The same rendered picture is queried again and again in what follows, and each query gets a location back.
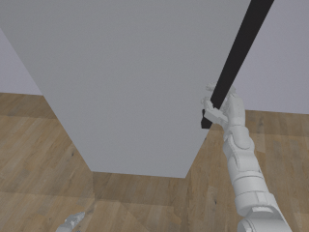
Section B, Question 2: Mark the robot right forearm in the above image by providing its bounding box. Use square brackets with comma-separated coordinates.
[222, 125, 293, 232]

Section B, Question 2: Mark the robot right upper arm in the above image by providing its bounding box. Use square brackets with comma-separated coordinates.
[237, 217, 292, 232]

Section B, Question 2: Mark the fridge door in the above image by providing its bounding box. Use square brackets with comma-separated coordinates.
[0, 0, 275, 179]

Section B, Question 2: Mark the robot right hand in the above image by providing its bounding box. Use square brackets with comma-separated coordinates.
[200, 82, 245, 132]

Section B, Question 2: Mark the robot left hand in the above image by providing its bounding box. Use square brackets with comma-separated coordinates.
[55, 212, 85, 232]

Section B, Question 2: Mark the handle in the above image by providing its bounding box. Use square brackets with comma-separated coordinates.
[201, 0, 274, 130]

